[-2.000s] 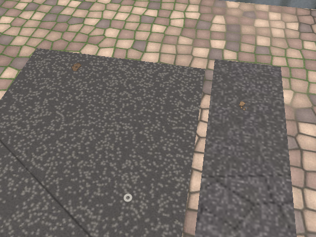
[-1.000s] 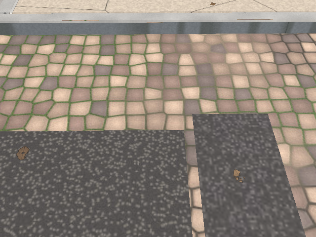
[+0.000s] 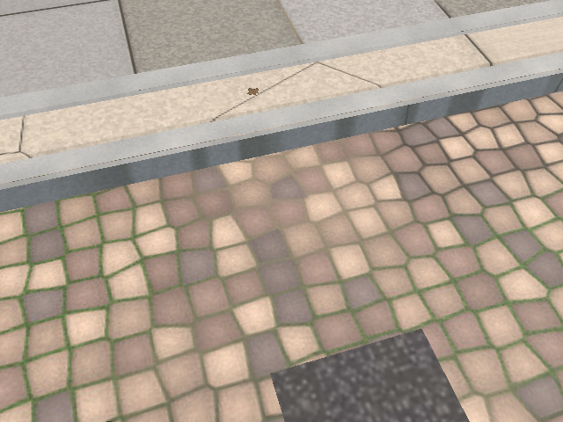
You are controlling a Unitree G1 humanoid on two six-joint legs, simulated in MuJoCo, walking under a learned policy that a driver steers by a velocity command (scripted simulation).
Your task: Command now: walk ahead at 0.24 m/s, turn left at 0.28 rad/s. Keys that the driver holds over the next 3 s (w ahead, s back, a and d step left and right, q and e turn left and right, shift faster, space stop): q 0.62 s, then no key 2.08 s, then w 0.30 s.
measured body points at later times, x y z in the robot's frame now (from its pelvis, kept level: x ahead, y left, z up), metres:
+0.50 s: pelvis +0.05 +0.00 -0.01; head +0.06 +0.02 +0.44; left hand +0.07 +0.28 -0.14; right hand +0.24 -0.22 -0.12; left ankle +0.02 +0.09 -0.74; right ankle +0.14 -0.10 -0.74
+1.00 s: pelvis +0.05 -0.01 +0.00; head +0.07 -0.02 +0.45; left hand +0.02 +0.26 -0.11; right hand +0.26 -0.18 -0.13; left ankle +0.02 +0.09 -0.73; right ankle +0.09 -0.10 -0.74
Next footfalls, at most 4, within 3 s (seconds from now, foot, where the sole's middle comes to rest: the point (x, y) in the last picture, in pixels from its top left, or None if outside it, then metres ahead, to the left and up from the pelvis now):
0.04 right None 0.18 -0.10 -0.77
0.50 left None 0.06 0.11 -0.77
0.94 right None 0.12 -0.09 -0.77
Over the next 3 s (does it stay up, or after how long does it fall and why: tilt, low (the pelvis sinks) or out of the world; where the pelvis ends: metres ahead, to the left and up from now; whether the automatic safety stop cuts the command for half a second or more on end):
stays up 0.12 0.02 0.01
